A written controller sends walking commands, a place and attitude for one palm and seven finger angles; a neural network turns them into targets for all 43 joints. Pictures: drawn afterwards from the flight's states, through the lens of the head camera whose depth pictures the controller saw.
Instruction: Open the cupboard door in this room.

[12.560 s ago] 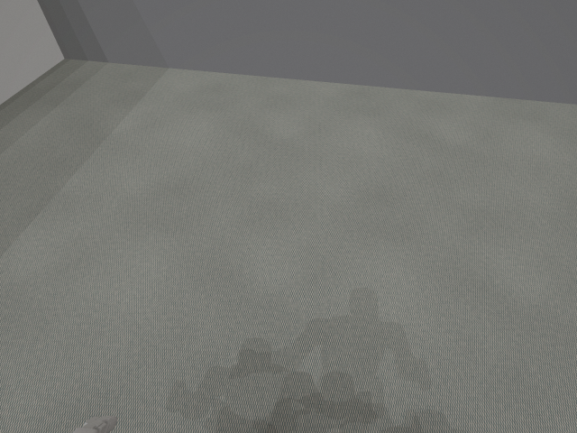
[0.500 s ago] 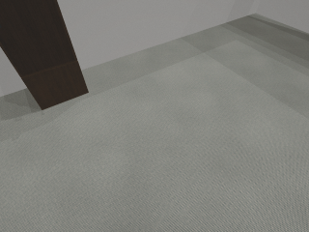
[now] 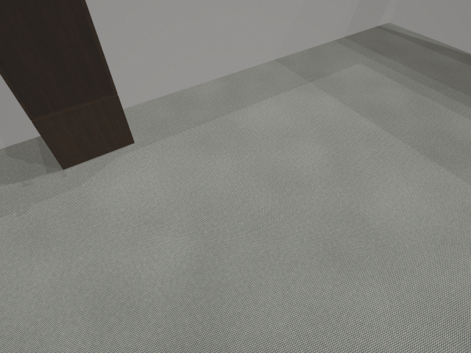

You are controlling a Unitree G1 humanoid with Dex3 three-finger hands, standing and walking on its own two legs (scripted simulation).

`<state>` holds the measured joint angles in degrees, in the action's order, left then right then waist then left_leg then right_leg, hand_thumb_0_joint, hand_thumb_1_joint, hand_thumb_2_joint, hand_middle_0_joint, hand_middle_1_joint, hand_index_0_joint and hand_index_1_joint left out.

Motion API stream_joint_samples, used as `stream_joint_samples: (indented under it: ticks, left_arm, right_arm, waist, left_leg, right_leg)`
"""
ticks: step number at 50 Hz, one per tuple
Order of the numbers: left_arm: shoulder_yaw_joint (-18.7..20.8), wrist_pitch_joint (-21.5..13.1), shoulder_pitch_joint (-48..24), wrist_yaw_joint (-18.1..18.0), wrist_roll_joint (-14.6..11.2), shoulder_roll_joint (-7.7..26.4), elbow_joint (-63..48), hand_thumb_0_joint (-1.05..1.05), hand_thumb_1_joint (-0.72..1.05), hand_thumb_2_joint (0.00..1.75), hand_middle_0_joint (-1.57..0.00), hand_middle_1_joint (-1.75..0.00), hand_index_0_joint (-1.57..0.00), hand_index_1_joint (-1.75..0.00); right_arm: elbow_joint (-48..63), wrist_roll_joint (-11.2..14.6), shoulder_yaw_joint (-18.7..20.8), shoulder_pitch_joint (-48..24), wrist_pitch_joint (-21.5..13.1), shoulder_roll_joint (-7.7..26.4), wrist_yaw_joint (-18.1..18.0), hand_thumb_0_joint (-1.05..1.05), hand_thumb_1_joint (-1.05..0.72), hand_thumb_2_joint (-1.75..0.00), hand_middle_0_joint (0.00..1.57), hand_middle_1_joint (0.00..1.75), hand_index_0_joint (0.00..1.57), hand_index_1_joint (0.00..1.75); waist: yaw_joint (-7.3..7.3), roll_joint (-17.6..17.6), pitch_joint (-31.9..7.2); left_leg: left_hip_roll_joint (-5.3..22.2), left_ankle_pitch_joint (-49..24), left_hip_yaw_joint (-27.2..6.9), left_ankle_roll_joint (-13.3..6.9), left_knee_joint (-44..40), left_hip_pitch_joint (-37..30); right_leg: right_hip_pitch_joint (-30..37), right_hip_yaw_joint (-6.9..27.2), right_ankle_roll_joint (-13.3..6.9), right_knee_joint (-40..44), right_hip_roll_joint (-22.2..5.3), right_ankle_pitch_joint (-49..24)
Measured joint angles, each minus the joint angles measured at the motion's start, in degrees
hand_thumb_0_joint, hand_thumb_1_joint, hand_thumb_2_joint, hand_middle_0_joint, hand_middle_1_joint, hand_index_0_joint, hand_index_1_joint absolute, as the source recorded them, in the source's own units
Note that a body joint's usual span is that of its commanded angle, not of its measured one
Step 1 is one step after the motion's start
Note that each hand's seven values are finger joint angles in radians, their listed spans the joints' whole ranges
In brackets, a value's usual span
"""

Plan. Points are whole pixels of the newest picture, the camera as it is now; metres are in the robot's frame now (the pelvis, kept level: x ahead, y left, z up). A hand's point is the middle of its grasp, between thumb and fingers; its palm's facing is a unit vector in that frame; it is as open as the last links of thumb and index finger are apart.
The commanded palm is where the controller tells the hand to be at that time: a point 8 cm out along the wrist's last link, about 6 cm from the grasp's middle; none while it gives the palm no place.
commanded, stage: turn or walk to find it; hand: left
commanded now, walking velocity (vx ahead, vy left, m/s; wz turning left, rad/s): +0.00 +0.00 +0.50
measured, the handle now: out of the picture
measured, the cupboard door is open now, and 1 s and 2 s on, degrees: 0 0 0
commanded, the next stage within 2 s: stand and wait in 0.16 s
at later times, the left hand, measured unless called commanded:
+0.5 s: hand out of the picture +0.03 +0.19 -0.18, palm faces +0.13 -0.96 -0.25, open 7.4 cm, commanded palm none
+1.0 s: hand out of the picture -0.05 +0.18 -0.19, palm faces +0.26 -0.94 -0.22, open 7.4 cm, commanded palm none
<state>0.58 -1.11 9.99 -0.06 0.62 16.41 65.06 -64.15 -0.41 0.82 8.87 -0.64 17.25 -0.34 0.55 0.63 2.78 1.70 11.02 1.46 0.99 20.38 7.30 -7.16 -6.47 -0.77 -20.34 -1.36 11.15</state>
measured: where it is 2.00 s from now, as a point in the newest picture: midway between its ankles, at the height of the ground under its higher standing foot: outside the picture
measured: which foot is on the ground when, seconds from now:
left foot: down 0.00-1.00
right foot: down 0.00-1.00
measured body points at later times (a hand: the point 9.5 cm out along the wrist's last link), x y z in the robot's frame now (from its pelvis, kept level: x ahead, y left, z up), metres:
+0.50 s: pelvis -0.01 -0.01 -0.01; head +0.03 -0.02 +0.44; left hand +0.02 +0.25 -0.16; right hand +0.06 -0.23 -0.17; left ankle +0.00 +0.13 -0.75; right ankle -0.02 -0.12 -0.74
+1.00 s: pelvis -0.03 -0.02 -0.02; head -0.02 -0.01 +0.43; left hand -0.06 +0.22 -0.17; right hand +0.07 -0.26 -0.16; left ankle -0.03 +0.12 -0.74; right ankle -0.02 -0.11 -0.75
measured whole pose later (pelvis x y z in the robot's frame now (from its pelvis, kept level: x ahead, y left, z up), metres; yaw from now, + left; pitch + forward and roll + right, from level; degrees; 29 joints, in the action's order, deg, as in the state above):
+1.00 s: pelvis -0.03 -0.02 -0.02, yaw +14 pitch -3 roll -1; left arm 1.5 1.0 13.1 -1.0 0.9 11.2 62.7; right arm -62.2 -0.7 2.0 11.6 2.0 13.5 -0.8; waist 0.1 1.0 4.1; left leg 3.3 17.8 0.1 1.6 35.2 15.8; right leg -9.4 -10.2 -1.7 -30.2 -1.2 17.9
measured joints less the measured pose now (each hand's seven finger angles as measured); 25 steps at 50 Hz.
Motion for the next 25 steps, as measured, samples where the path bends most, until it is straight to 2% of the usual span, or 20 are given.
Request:
stream_joint_samples:
  ticks: [4,8,13,17,22,25]
  left_arm:
    - [0.3,0.7,-1.8,-0.3,-0.1,1.3,-0.9,0.00,0.90,0.90,-0.20,-0.30,-0.20,-0.30]
    - [0.4,1.6,-3.2,-0.8,-0.2,1.0,-2.8,0.00,0.90,0.90,-0.20,-0.30,-0.20,-0.30]
    - [0.2,2.0,-3.2,-0.9,-0.1,-1.0,-4.8,0.00,0.90,0.90,-0.20,-0.30,-0.20,-0.30]
    - [-0.2,2.8,-2.5,-0.9,-0.2,-2.4,-4.6,0.00,0.90,0.90,-0.20,-0.30,-0.20,-0.30]
    - [-0.1,3.1,-1.9,-1.0,-0.3,-3.7,-4.9,0.00,0.90,0.90,-0.20,-0.30,-0.20,-0.30]
    - [-0.1,2.2,-0.9,-1.1,-0.3,-4.6,-4.9,0.00,0.90,0.90,-0.20,-0.30,-0.20,-0.30]
  right_arm:
    - [1.0,-0.2,0.0,-0.7,0.5,1.5,0.1,0.00,-0.90,-0.90,0.20,0.30,0.21,0.30]
    - [2.5,-0.4,0.0,-0.5,1.6,1.2,0.2,0.00,-0.90,-0.90,0.20,0.30,0.20,0.30]
    - [3.7,-0.4,-0.2,0.1,2.4,-1.0,0.5,0.00,-0.91,-0.90,0.20,0.30,0.20,0.30]
    - [4.1,-0.5,-0.8,0.8,2.1,-4.2,0.7,0.00,-0.91,-0.90,0.20,0.30,0.20,0.30]
    - [4.4,-0.4,-0.4,2.1,1.4,-7.2,-0.1,0.00,-0.92,-0.90,0.21,0.30,0.21,0.30]
    - [3.7,-0.3,0.3,3.0,1.3,-7.1,-0.4,0.00,-0.92,-0.90,0.21,0.30,0.21,0.30]
  waist:
    - [-0.39,0.1,-0.1]
    - [-0.65,0.4,-0.1]
    - [-0.33,0.6,0.5]
    - [-0.20,-0.7,0.8]
    - [-0.71,-1.3,1.1]
    - [-0.52,-0.8,0.8]
  left_leg:
    - [-0.3,0.2,-0.7,0.1,0.8,0.9]
    - [-0.8,1.4,-2.0,0.0,3.9,3.5]
    - [-1.3,3.9,-3.4,-0.2,9.4,6.4]
    - [-2.5,4.2,-3.2,-1.0,9.9,6.6]
    - [-3.9,2.3,-4.8,-1.1,8.1,7.7]
    - [-4.4,1.4,-6.2,-0.4,7.5,8.2]
  right_leg:
    - [-0.6,-0.7,0.1,-0.9,-0.3,0.5]
    - [-2.4,-1.9,0.3,-3.7,-1.0,2.1]
    - [-4.1,-3.2,0.4,-7.8,-1.8,4.4]
    - [-5.3,-3.0,1.2,-10.5,-3.2,5.8]
    - [-8.1,1.9,2.2,-17.7,-1.9,12.9]
    - [-6.6,3.4,2.4,-14.1,-1.1,10.7]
